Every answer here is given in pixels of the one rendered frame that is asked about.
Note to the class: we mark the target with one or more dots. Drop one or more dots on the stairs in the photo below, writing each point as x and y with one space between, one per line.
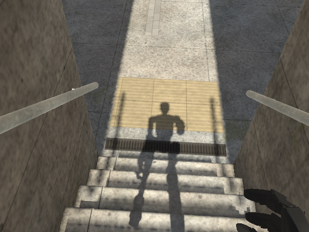
159 195

